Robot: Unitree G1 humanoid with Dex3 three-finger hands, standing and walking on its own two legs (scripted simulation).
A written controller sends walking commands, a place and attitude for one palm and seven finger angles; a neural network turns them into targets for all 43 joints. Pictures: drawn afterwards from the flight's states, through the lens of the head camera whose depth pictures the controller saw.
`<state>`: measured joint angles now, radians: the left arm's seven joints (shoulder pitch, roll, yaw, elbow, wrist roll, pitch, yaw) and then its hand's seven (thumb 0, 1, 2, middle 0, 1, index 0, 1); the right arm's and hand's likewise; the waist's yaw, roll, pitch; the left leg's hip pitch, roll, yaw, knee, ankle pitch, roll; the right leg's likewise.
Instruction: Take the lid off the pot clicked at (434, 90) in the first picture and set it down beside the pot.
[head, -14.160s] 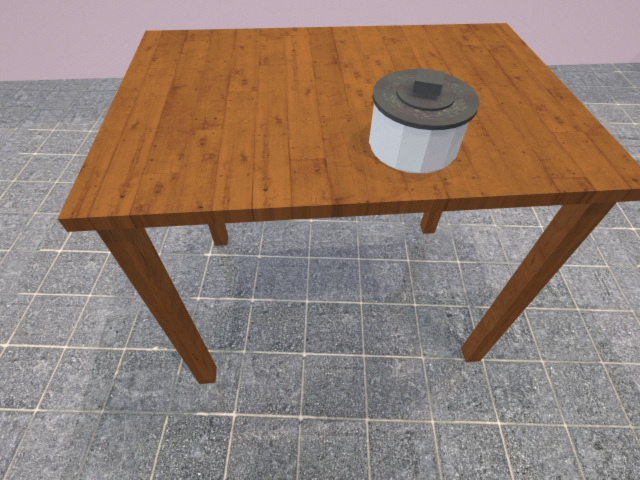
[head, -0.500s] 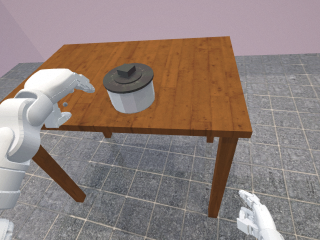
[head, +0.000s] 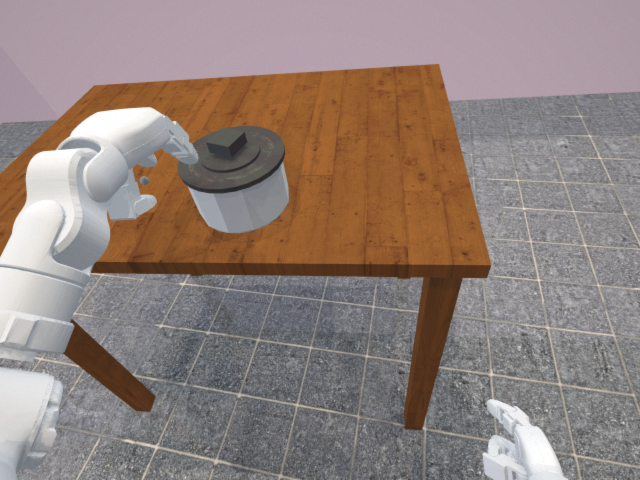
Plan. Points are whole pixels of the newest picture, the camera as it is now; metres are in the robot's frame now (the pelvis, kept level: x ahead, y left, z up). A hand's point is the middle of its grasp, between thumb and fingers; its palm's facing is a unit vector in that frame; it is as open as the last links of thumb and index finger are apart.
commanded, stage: move the open hand above the knob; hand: left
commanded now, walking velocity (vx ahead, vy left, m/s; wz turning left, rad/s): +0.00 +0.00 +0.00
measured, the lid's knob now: (227, 142) +0.55 +0.18 +0.16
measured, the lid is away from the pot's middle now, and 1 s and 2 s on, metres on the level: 0.00 0.00 0.00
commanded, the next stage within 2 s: lower the open fingers around the knob in 1.68 s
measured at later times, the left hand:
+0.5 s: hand (181, 142) +0.46 +0.20 +0.22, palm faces -0.23 -0.02 -0.97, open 9.9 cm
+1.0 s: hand (209, 113) +0.52 +0.17 +0.23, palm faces -0.27 -0.03 -0.96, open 9.9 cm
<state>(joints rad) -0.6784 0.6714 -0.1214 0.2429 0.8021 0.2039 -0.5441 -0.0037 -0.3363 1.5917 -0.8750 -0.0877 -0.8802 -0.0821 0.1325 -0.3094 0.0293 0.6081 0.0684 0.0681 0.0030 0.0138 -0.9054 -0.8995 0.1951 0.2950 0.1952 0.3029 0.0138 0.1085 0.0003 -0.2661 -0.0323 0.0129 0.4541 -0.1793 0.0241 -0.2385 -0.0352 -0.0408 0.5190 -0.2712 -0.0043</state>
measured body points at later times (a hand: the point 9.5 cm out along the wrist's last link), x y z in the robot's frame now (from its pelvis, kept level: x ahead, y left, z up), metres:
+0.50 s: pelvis +0.02 +0.01 +0.00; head +0.03 -0.03 +0.45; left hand +0.46 +0.19 +0.28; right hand +0.16 -0.24 -0.12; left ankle +0.04 +0.11 -0.74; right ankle +0.00 -0.11 -0.74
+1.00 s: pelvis +0.03 +0.01 +0.00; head +0.06 -0.01 +0.45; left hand +0.53 +0.17 +0.28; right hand +0.10 -0.26 -0.13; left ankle +0.04 +0.11 -0.74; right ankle +0.00 -0.11 -0.74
